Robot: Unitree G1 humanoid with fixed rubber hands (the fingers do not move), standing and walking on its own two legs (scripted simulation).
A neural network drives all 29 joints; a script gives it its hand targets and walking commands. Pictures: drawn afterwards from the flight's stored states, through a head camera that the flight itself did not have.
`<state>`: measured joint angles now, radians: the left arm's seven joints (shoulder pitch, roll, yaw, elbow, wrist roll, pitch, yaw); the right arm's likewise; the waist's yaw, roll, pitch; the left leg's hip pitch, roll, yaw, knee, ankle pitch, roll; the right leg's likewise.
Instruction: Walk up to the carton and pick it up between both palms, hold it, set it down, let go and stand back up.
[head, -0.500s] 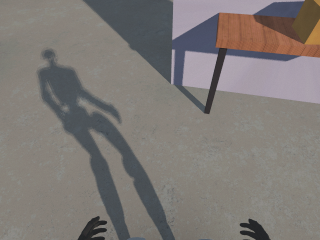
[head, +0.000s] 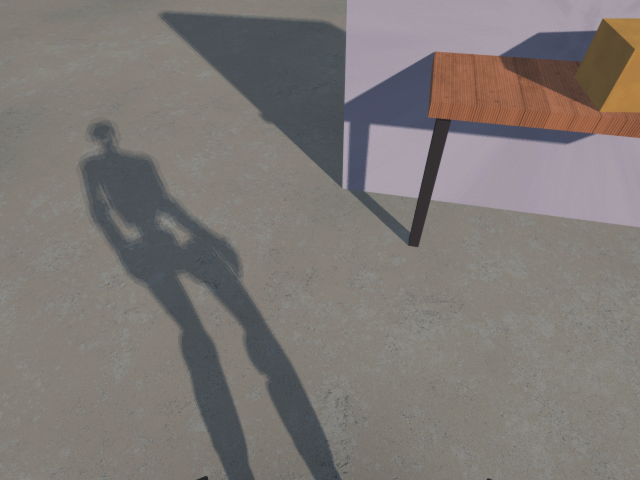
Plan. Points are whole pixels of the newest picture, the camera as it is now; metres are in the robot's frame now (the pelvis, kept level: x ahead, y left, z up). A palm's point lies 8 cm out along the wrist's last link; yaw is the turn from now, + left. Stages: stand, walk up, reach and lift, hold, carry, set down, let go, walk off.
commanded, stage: stand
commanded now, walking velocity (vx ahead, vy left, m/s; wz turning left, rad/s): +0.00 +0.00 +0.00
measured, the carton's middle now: out of the picture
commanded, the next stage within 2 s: walk up in 0.94 s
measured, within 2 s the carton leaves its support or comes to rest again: neither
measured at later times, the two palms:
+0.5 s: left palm out of the picture +0.00 +0.20 -0.14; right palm out of the picture +0.00 -0.20 -0.14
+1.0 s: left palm out of the picture -0.02 +0.19 -0.14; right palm out of the picture -0.02 -0.18 -0.14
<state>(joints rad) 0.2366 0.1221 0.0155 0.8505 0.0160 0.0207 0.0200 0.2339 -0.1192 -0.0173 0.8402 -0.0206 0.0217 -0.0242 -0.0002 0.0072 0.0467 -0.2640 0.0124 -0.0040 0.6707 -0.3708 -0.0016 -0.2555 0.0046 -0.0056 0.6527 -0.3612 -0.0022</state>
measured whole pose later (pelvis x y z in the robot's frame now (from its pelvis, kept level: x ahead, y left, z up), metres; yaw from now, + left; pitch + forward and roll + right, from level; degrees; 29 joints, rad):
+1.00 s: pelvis +0.01 +0.00 +0.02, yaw +0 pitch -4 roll +0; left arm 0.28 0.07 0.01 1.22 0.01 0.01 0.05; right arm 0.28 -0.08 0.00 1.21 -0.01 0.00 -0.05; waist -0.01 0.01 0.07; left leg -0.13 0.00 0.00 0.49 -0.29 0.00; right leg -0.12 -0.01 -0.01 0.47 -0.28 0.01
